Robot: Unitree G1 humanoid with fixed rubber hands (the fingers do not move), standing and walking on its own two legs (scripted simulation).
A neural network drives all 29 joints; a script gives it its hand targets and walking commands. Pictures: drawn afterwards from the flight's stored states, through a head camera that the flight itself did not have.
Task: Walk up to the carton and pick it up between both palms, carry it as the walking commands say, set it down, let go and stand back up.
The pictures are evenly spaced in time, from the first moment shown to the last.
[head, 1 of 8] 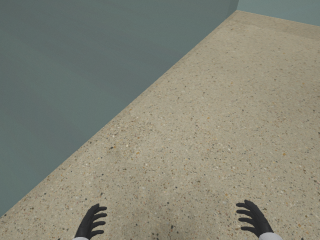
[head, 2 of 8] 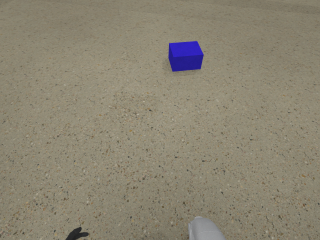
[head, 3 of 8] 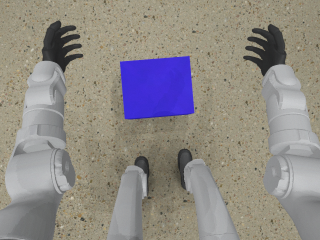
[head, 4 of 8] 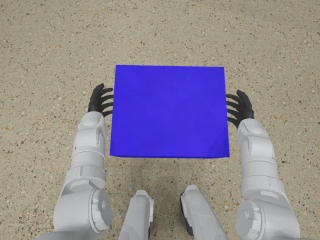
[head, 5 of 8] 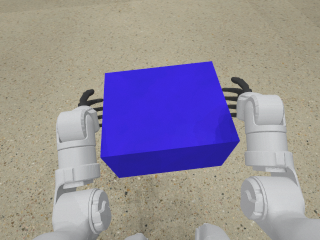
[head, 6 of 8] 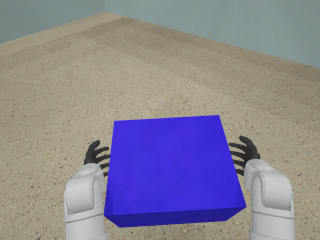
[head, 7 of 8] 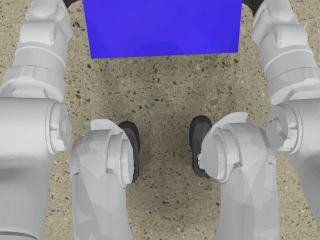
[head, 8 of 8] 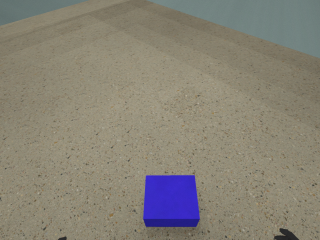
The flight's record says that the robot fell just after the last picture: no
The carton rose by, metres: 0.74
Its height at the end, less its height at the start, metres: +0.00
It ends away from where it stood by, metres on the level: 1.80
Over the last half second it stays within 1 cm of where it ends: yes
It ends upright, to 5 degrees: yes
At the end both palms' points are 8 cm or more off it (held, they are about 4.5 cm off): yes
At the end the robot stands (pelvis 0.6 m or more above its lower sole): yes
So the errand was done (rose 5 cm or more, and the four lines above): yes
